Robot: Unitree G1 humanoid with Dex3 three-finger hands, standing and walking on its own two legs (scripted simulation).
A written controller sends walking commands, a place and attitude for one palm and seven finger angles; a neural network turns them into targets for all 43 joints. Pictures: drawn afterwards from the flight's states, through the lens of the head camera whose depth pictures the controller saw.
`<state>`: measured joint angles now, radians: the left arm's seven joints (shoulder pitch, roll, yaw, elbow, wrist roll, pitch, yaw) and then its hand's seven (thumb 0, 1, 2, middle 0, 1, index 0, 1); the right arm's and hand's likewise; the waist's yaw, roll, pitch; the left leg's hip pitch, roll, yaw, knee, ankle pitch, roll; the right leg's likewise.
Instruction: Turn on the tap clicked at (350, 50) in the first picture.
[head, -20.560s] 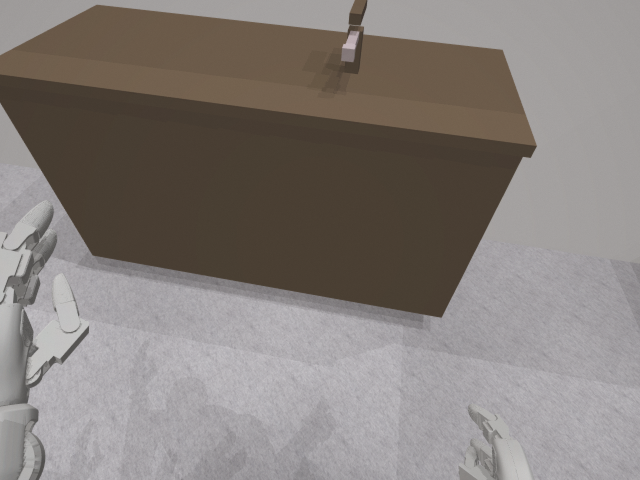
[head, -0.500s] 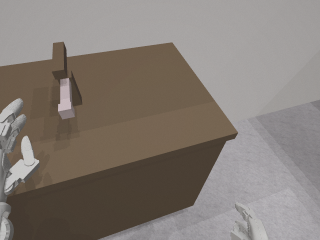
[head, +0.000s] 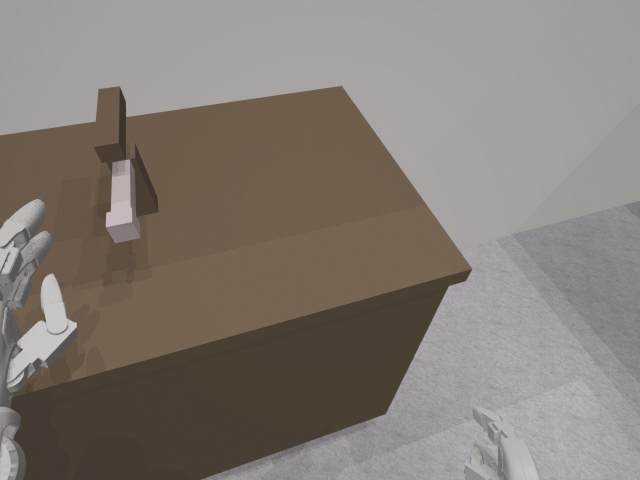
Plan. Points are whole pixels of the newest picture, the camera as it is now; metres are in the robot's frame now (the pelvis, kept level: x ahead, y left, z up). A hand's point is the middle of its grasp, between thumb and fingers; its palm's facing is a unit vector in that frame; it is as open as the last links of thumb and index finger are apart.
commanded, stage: shuffle to correct the standing spot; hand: left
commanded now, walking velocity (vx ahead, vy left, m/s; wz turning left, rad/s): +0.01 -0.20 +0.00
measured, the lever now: (123, 225) +0.36 +0.26 +0.14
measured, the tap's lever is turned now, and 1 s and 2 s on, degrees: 0 0 0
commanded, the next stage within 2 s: come to a stop and stand still in 1.04 s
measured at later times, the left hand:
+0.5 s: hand (58, 330) +0.21 +0.25 +0.16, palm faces +0.37 -0.86 -0.35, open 7.4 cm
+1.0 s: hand (61, 318) +0.22 +0.25 +0.16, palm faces +0.35 -0.85 -0.39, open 7.4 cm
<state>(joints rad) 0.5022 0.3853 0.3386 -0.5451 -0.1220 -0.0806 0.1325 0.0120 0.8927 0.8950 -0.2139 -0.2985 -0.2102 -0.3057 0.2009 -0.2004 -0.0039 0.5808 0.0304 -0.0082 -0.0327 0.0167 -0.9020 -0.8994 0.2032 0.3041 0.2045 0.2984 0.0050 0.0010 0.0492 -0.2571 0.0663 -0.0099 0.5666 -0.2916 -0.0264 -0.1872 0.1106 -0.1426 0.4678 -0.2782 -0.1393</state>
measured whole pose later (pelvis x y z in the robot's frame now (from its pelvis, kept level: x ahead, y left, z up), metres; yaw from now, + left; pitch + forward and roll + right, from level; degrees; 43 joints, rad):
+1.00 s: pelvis +0.00 +0.01 +0.00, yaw +0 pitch +0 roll -1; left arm 0.50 0.40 0.35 -0.54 -0.12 -0.08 0.13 0.01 0.89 0.90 -0.21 -0.30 -0.21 -0.31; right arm 0.18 -0.20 0.00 0.57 0.03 0.00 -0.03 0.02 -0.90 -0.90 0.20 0.30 0.20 0.30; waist 0.00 0.01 0.05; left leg -0.26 0.06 0.00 0.57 -0.30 -0.04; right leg -0.19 0.11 -0.14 0.47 -0.28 -0.12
